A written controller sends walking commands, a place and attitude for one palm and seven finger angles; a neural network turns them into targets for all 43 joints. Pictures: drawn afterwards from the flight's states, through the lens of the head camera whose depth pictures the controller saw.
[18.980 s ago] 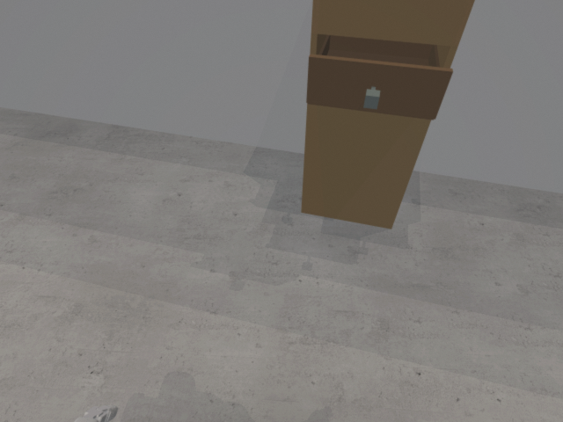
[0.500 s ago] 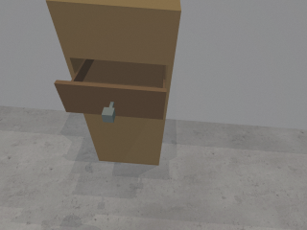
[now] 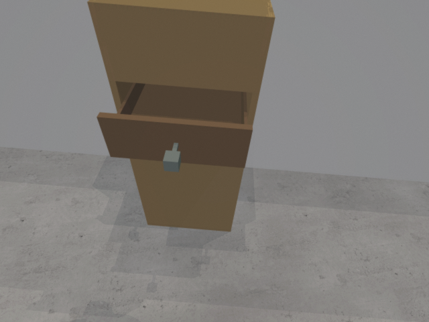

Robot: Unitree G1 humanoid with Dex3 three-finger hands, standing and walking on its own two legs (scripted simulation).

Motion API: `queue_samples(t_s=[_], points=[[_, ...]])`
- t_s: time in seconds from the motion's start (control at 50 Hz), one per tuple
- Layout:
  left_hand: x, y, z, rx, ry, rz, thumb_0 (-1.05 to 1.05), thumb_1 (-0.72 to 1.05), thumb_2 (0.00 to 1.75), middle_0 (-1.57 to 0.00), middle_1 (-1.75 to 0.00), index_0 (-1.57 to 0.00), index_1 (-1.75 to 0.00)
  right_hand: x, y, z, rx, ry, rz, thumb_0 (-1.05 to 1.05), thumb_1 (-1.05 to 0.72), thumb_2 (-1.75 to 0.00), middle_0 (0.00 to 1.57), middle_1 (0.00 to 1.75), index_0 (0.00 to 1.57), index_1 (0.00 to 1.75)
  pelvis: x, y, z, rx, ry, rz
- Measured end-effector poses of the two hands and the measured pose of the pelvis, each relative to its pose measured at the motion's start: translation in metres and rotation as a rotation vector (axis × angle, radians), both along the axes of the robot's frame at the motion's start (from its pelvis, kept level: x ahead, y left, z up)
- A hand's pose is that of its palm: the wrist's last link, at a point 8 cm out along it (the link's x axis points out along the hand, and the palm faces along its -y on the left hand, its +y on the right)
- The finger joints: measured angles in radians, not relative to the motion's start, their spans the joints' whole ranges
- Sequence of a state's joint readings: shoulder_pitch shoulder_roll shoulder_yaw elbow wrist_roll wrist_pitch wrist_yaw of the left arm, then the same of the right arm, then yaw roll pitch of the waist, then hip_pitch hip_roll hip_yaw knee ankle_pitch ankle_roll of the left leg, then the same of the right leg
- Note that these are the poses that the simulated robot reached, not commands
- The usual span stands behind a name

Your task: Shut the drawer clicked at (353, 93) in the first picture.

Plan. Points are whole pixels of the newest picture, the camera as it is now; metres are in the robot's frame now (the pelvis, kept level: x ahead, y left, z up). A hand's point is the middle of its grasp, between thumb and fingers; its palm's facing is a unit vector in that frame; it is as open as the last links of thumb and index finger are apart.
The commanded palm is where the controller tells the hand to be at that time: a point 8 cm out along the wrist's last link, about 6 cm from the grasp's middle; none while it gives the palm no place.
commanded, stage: come to a stop and stand still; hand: left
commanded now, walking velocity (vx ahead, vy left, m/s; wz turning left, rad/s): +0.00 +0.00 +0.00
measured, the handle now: (173, 155) +0.50 +0.14 -0.01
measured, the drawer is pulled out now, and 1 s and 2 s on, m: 0.16 0.16 0.16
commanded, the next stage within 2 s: look again from close up in 0.50 s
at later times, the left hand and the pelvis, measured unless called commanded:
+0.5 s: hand out of the picture -0.06 +0.17 -0.18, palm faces +0.04 -0.99 -0.14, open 7.4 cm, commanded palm none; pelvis +0.00 +0.03 +0.00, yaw -2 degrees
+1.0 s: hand out of the picture -0.04 +0.14 -0.18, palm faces +0.04 -0.99 -0.12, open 7.4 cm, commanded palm none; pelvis +0.01 +0.01 +0.00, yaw -2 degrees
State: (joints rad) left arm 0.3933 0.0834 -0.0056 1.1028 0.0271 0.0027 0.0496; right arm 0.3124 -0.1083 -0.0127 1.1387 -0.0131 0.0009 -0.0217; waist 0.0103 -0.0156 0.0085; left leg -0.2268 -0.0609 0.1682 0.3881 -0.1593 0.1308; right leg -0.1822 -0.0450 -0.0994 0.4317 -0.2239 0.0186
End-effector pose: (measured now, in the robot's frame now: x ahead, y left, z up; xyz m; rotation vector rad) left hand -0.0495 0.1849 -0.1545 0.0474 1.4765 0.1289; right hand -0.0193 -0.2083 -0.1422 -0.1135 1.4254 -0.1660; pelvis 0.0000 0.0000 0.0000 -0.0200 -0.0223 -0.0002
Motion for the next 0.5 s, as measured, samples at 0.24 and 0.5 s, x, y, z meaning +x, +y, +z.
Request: queue_samples(t_s=[0.24, 0.5], points=[[-0.003, 0.022, 0.000, 0.013, 0.025, -0.009, 0.00, 0.91, 0.90, -0.20, -0.30, -0.20, -0.30, 0.001, 0.014, 0.000, -0.012, -0.007, -0.021, 0.01, -0.91, -0.90, 0.20, 0.30, 0.20, 0.30, 0.000, 0.018, -0.001, 0.006, 0.005, -0.014], [-0.013, 0.032, 0.004, 0.029, 0.073, -0.004, 0.00, 0.91, 0.90, -0.20, -0.30, -0.20, -0.30, 0.001, 0.025, -0.004, 0.003, 0.009, -0.038, 0.01, -0.91, -0.90, 0.20, 0.30, 0.20, 0.30, 0.003, 0.026, -0.001, 0.015, 0.006, -0.026]])
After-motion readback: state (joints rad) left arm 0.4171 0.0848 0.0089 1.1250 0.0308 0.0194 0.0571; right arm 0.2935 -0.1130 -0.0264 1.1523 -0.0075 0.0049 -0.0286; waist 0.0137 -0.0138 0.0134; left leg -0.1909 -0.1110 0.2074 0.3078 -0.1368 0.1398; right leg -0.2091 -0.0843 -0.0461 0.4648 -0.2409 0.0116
